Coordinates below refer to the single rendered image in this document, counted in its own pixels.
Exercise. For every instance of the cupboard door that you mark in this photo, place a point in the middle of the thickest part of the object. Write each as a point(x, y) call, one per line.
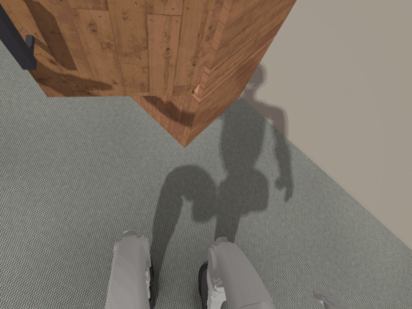
point(113, 48)

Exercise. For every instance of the handle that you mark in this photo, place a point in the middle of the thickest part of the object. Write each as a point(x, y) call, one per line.
point(21, 50)

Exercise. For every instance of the right robot thigh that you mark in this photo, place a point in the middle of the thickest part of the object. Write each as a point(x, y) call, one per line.
point(243, 287)

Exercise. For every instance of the right robot shin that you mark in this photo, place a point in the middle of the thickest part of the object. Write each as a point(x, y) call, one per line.
point(216, 292)

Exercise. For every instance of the robot right hand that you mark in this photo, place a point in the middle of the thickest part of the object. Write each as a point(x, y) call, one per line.
point(328, 300)

